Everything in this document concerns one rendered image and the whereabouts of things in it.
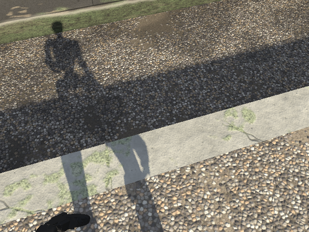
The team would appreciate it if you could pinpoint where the robot left hand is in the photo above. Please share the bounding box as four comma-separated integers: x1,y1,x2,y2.
35,212,91,232

